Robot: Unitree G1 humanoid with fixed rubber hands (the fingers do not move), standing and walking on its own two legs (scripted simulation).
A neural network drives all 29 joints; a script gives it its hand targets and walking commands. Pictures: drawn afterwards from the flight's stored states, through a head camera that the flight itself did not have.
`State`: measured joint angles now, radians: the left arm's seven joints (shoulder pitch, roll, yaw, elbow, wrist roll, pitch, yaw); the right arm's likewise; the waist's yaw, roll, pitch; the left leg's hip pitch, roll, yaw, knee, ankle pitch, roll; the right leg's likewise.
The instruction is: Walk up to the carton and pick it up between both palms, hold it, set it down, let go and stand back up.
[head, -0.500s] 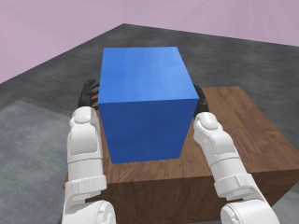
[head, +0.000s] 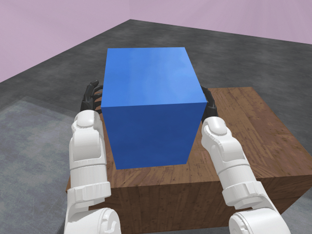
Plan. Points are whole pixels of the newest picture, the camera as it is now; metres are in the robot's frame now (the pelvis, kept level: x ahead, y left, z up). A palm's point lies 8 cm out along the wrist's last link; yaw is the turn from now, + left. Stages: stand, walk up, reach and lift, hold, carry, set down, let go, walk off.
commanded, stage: hold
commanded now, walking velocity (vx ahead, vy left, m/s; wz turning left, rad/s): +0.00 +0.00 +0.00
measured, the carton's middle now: (149, 110) +0.40 +0.01 +0.15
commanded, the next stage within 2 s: none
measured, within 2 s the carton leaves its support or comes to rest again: neither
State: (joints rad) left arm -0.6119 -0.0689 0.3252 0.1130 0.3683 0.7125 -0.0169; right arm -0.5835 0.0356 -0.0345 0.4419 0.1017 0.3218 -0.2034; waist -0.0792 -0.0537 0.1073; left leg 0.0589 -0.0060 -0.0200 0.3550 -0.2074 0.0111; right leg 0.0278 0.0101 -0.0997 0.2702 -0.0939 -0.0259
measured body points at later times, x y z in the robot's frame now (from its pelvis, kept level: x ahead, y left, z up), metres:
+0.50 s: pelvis +0.01 +0.00 +0.00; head -0.03 +0.03 +0.45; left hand +0.38 +0.16 +0.18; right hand +0.37 -0.13 +0.16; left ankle +0.01 +0.11 -0.75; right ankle +0.05 -0.10 -0.75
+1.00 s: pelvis +0.01 +0.00 +0.00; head -0.03 +0.03 +0.45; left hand +0.38 +0.16 +0.18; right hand +0.37 -0.13 +0.16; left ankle +0.01 +0.11 -0.75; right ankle +0.05 -0.10 -0.75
